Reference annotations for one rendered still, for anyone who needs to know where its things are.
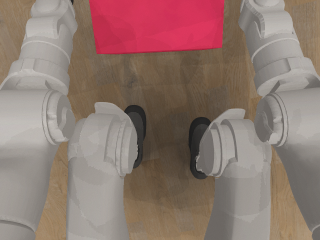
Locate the robot left forearm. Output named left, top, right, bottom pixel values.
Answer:
left=0, top=0, right=78, bottom=96

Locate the robot thigh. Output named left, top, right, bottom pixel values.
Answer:
left=66, top=113, right=137, bottom=240
left=203, top=119, right=271, bottom=240

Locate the robot right upper arm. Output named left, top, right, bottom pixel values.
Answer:
left=253, top=87, right=320, bottom=240

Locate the robot left upper arm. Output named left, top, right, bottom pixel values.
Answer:
left=0, top=89, right=76, bottom=240

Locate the robot right forearm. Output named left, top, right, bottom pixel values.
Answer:
left=238, top=0, right=320, bottom=97

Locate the robot right thigh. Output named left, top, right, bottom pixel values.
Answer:
left=203, top=119, right=271, bottom=240

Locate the carton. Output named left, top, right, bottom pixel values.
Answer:
left=89, top=0, right=225, bottom=55

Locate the robot left thigh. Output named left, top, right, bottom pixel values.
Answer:
left=66, top=113, right=137, bottom=240

